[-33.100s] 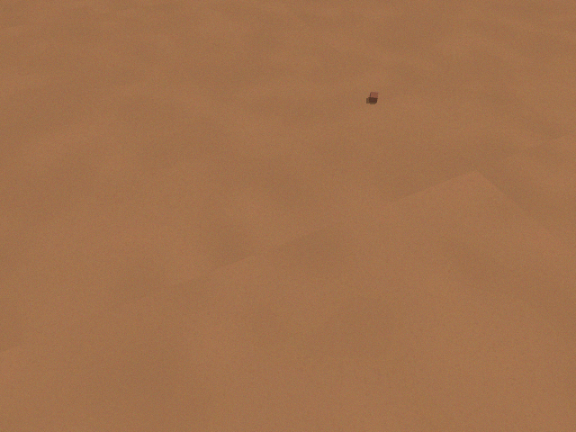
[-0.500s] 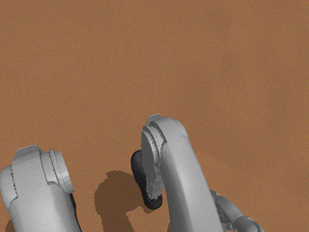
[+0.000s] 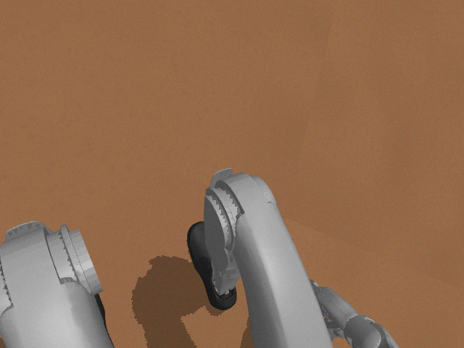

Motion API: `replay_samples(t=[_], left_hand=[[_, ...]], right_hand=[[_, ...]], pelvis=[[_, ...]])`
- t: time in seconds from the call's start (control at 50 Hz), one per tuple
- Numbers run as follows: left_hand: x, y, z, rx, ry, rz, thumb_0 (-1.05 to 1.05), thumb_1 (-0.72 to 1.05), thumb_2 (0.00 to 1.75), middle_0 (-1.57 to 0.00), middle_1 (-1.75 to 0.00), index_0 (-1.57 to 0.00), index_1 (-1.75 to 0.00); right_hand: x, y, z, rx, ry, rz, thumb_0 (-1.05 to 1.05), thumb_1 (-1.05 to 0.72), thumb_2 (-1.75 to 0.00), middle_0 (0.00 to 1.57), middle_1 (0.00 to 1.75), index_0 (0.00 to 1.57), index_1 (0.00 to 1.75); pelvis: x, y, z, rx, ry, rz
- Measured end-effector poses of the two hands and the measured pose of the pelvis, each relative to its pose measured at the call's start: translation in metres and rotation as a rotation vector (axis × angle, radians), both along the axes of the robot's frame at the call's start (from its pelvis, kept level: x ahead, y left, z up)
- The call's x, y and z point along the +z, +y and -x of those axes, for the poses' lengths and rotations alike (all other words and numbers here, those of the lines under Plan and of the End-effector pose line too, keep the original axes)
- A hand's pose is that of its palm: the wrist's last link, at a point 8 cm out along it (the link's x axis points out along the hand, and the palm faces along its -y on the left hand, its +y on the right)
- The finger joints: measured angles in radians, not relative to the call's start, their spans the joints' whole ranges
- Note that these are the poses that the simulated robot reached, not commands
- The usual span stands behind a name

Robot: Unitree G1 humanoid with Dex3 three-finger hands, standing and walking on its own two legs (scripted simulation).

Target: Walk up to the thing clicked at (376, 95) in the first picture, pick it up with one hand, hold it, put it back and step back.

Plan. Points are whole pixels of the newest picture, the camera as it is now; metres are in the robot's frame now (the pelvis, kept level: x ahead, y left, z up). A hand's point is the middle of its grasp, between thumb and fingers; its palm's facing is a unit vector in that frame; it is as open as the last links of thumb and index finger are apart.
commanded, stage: rest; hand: left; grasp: from above
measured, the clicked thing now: out of the picture +0.44 +0.38 -0.28
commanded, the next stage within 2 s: open in 0.04 s
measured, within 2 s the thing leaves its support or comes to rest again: neither
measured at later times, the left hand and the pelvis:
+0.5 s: hand out of the picture +0.42 +0.37 -0.24, palm faces -0.40 -0.20 -0.90, open 10.5 cm; pelvis +0.00 +0.00 +0.00, yaw -1 degrees
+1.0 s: hand out of the picture +0.42 +0.37 -0.24, palm faces -0.39 -0.19 -0.90, open 13.1 cm; pelvis +0.00 +0.00 +0.00, yaw -1 degrees
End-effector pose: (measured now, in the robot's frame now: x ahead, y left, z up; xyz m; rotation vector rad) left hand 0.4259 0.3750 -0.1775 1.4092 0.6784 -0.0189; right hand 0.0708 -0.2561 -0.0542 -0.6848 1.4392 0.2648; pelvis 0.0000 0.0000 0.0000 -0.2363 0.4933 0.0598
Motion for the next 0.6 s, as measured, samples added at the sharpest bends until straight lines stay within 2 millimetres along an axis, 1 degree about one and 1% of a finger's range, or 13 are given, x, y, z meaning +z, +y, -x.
replay_samples(t=[0.16, 0.22, 0.32, 0.44, 0.6], left_hand=[[0.000, 0.000, 0.000, 0.002, 0.002, 0.000, 0.04, 0.29, 0.32, -1.10, -0.34, -0.78, -0.22], [0.000, -0.001, 0.000, -0.001, 0.005, -0.003, 0.04, 0.29, 0.33, -1.07, -0.34, -0.77, -0.24], [-0.001, 0.000, 0.000, 0.005, 0.005, -0.001, 0.02, 0.25, 0.38, -0.93, -0.36, -0.74, -0.30], [-0.002, -0.001, -0.001, 0.003, -0.004, 0.006, 0.01, 0.11, 0.49, -0.73, -0.41, -0.65, -0.41], [-0.001, 0.000, 0.000, -0.001, -0.002, -0.001, 0.00, -0.07, 0.64, -0.56, -0.50, -0.52, -0.53]], right_hand=[[0.003, 0.001, 0.000, 0.014, -0.017, -0.007, 0.00, -0.90, -0.90, 0.20, 0.30, 0.20, 0.30], [0.004, 0.001, 0.002, 0.017, -0.018, -0.011, 0.00, -0.90, -0.90, 0.20, 0.30, 0.20, 0.30], [0.007, 0.002, 0.007, 0.016, -0.013, -0.011, 0.00, -0.89, -0.90, 0.20, 0.30, 0.20, 0.30], [0.010, 0.002, 0.011, 0.019, -0.005, -0.009, 0.00, -0.89, -0.90, 0.20, 0.30, 0.20, 0.30], [0.012, 0.002, 0.014, 0.025, -0.004, -0.010, 0.00, -0.89, -0.90, 0.20, 0.30, 0.20, 0.30]], pelvis=[[-0.001, 0.001, 0.002, -0.002, -0.012, 0.005], [-0.001, 0.002, 0.003, -0.003, -0.016, 0.006], [-0.001, 0.002, 0.004, -0.004, -0.021, 0.009], [0.000, 0.002, 0.005, -0.005, -0.026, 0.011], [0.000, 0.002, 0.006, -0.006, -0.031, 0.014]])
